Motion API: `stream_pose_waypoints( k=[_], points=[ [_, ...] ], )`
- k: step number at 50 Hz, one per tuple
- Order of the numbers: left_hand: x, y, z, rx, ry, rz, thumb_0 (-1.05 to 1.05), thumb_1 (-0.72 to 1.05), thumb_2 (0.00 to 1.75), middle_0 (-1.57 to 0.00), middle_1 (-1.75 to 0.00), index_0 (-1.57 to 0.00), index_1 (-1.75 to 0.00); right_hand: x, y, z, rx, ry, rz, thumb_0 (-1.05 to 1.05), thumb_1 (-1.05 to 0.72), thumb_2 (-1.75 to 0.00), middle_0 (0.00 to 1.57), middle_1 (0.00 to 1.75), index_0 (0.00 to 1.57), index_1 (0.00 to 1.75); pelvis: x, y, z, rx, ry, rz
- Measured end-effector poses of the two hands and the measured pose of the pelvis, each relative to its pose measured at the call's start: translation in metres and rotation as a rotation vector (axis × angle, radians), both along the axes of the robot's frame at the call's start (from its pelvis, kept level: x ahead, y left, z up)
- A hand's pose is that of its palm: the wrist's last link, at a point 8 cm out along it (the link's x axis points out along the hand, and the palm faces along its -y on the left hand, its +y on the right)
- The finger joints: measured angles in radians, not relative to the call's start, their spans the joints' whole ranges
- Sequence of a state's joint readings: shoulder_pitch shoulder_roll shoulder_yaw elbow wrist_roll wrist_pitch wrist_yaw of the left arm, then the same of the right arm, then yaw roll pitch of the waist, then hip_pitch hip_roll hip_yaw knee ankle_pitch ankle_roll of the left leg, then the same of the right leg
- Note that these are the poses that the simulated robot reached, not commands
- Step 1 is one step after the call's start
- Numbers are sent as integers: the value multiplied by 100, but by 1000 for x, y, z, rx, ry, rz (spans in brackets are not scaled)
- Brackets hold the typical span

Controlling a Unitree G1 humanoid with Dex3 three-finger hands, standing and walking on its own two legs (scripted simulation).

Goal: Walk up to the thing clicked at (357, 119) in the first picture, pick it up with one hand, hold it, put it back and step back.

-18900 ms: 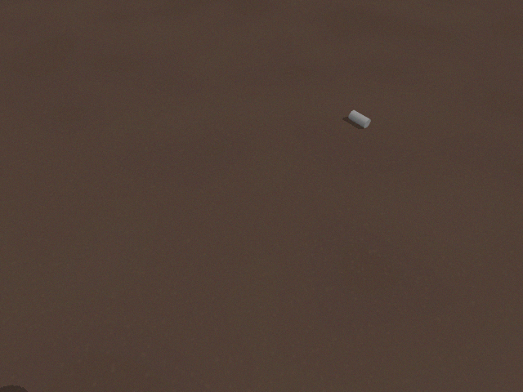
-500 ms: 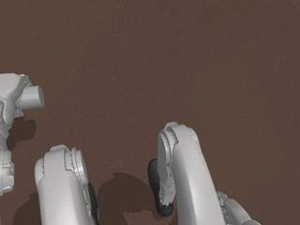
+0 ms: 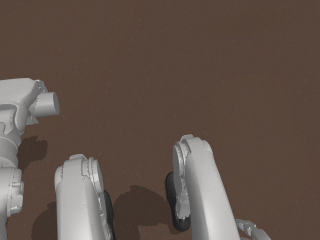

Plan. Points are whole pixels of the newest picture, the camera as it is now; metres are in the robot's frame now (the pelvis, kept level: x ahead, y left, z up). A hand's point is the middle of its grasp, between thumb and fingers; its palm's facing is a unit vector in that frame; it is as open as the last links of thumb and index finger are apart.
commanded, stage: lift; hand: left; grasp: from above
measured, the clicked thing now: (29, 106) +0.47 +0.28 -0.16
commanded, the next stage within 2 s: hold in 1.46 s
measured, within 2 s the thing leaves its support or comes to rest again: neither
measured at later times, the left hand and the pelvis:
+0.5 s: hand out of the picture +0.40 +0.28 +0.03, palm faces -0.42 -0.06 -0.90, open 9.1 cm; pelvis +0.00 +0.00 +0.12, yaw +3 degrees
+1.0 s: hand out of the picture +0.36 +0.25 +0.22, palm faces -0.44 -0.09 -0.89, open 9.1 cm; pelvis +0.03 +0.00 +0.30, yaw +4 degrees
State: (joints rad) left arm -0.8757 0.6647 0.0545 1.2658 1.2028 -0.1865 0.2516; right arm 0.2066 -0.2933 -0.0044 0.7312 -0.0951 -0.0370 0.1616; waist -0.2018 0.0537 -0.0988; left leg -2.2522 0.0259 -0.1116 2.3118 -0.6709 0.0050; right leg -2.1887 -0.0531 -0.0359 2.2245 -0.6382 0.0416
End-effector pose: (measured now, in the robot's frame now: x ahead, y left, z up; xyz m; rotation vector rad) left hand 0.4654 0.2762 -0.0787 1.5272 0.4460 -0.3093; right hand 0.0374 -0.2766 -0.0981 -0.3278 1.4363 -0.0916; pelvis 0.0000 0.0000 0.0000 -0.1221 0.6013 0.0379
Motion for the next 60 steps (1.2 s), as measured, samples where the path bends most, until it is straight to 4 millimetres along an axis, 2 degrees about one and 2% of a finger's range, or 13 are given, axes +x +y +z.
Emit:
stream_pose_waypoints(
  k=[6,14,22,29,38,44,52,60],
  points=[
    [-12,5,32,-1,-4,-7,0,10,49,-78,-49,-78,-48,17,2,15,0,-42,-9,0,-92,-90,20,30,20,30,0,1,20,6,3,6],
    [-32,9,81,-12,-16,-12,0,9,52,-77,-53,-77,-52,51,4,46,-4,-135,1,0,-92,-90,20,30,20,30,0,3,56,12,-1,14],
    [-55,7,141,-24,-40,-5,0,9,53,-76,-56,-76,-54,84,10,88,-2,-229,4,0,-92,-90,20,30,20,30,1,3,100,25,-33,26],
    [-74,3,201,-37,-48,13,0,9,52,-75,-57,-75,-55,103,18,134,8,-291,-9,0,-92,-90,20,30,20,30,3,3,149,42,-83,30],
    [-95,-8,282,-50,-43,17,0,10,50,-76,-55,-76,-54,111,29,204,22,-340,-46,0,-91,-90,20,30,20,30,14,4,221,67,-171,28],
    [-100,-14,325,-43,-35,28,0,11,48,-76,-54,-76,-53,112,29,246,22,-364,-74,0,-91,-90,20,30,20,30,25,3,263,81,-233,24],
    [-102,-24,365,-41,-18,37,0,12,46,-77,-50,-77,-49,112,22,292,10,-379,-92,0,-91,-90,20,30,20,30,38,1,307,94,-301,20],
    [-99,-32,393,-36,-17,45,0,12,46,-79,-46,-79,-45,111,15,323,1,-368,-98,0,-91,-90,20,30,20,30,48,-1,338,108,-355,19]
  ],
)
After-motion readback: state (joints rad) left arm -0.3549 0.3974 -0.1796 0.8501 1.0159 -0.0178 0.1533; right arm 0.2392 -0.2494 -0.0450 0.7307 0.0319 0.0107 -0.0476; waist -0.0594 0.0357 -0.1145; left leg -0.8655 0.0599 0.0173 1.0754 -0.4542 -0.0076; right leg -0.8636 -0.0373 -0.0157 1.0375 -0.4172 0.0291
